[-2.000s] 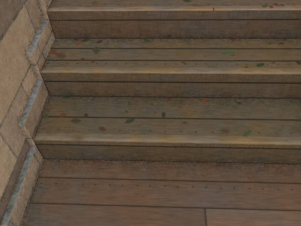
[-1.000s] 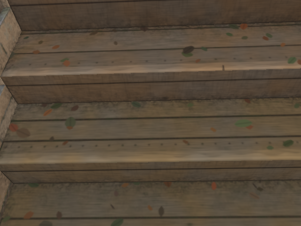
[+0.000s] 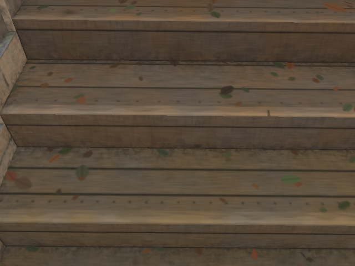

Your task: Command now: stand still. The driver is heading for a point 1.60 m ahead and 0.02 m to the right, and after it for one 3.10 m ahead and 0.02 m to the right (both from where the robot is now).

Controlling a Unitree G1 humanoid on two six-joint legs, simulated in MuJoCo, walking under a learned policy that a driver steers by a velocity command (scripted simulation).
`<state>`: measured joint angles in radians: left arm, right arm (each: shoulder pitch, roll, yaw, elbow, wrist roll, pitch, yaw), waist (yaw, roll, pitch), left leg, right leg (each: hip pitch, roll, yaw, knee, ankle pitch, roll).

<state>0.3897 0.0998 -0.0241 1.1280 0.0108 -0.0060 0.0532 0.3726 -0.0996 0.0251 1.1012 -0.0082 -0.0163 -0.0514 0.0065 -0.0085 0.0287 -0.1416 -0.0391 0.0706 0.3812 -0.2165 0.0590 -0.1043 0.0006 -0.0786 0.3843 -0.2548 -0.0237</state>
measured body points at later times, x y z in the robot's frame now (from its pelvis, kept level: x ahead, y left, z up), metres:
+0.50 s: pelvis +0.00 +0.00 +0.00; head +0.00 +0.01 +0.45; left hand -0.06 +0.20 -0.16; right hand -0.05 -0.19 -0.16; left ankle +0.00 +0.08 -0.74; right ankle -0.03 -0.10 -0.74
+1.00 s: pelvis +0.00 +0.01 +0.00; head +0.01 +0.01 +0.45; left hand -0.06 +0.20 -0.16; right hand -0.04 -0.19 -0.16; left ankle +0.00 +0.08 -0.74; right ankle -0.03 -0.10 -0.74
